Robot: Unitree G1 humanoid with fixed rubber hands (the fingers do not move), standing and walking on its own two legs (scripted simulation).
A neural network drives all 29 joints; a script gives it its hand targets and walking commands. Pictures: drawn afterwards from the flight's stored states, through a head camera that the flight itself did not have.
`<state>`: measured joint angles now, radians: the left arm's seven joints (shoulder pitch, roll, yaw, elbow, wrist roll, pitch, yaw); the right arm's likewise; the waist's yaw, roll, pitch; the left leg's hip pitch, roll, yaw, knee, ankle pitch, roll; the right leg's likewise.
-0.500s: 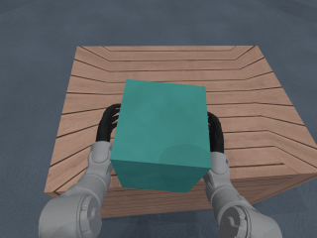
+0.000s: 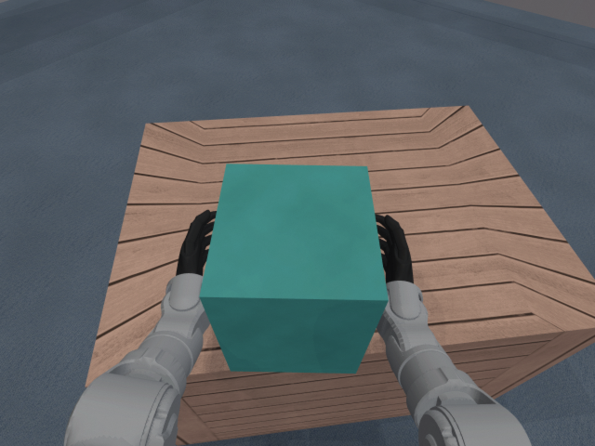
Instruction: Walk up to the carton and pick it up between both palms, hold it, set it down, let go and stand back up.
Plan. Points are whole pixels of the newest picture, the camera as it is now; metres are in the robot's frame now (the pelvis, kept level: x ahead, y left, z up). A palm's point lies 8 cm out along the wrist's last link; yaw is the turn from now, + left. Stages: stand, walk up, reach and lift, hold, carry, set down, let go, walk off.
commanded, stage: reach and lift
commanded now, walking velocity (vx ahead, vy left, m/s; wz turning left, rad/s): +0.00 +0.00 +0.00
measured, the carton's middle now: (294, 274) +0.39 -0.02 -0.01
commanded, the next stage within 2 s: hold in 1.94 s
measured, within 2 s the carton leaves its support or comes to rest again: neither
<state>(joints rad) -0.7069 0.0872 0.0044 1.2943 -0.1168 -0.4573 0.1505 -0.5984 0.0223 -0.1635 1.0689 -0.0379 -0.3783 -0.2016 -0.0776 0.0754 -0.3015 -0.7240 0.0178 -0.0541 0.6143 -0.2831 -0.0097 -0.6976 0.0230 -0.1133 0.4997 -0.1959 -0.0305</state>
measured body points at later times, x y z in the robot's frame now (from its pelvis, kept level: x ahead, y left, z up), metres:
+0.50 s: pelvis -0.01 +0.01 +0.02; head -0.03 +0.01 +0.47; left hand +0.40 +0.13 +0.13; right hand +0.37 -0.16 +0.13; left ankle -0.02 +0.12 -0.72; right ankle +0.01 -0.10 -0.72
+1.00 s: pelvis -0.03 +0.00 +0.03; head -0.06 +0.02 +0.47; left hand +0.37 +0.13 +0.16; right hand +0.35 -0.17 +0.15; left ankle -0.02 +0.12 -0.72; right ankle +0.01 -0.10 -0.72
